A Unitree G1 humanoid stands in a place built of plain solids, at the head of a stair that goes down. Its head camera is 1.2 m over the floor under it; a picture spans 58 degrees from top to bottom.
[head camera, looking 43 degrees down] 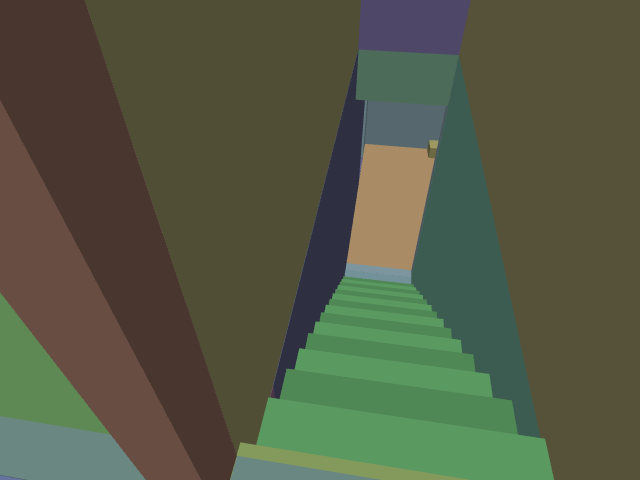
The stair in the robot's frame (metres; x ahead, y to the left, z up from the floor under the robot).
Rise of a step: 0.22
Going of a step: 0.24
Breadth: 0.91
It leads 9 degrees to the right of straight ahead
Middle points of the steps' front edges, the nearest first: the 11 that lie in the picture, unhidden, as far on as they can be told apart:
0.65 -0.27 -0.21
0.89 -0.31 -0.43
1.13 -0.35 -0.65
1.37 -0.38 -0.86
1.61 -0.42 -1.08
1.85 -0.46 -1.29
2.09 -0.50 -1.51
2.33 -0.53 -1.73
2.57 -0.57 -1.94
2.80 -0.61 -2.16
3.04 -0.65 -2.37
